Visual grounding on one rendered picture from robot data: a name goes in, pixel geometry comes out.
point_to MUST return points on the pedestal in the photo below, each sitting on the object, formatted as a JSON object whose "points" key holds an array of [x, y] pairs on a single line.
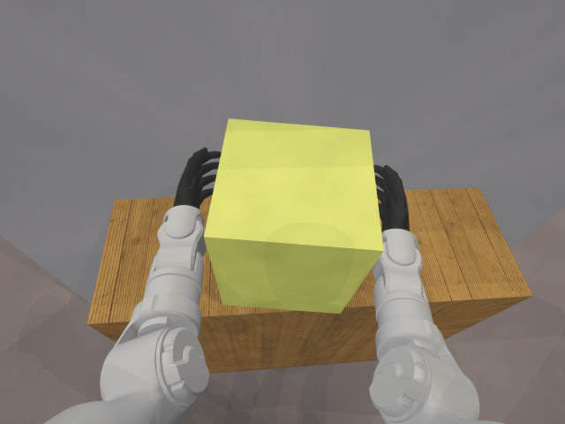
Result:
{"points": [[469, 274]]}

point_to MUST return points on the robot left hand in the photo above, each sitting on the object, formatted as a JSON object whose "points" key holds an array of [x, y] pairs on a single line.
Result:
{"points": [[191, 183]]}

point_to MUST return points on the carton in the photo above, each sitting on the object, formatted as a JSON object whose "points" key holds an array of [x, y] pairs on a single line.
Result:
{"points": [[294, 219]]}

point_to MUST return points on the robot right hand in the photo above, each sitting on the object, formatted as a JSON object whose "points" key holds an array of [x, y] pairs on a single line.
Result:
{"points": [[393, 208]]}

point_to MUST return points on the left robot forearm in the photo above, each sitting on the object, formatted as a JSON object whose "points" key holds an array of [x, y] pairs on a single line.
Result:
{"points": [[174, 284]]}

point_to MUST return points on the right robot forearm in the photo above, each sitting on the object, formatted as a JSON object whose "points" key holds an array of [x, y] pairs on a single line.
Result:
{"points": [[401, 307]]}

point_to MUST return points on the robot right upper arm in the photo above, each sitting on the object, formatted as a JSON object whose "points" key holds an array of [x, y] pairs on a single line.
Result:
{"points": [[411, 386]]}

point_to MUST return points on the robot left upper arm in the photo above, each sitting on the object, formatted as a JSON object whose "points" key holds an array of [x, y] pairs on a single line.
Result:
{"points": [[152, 379]]}

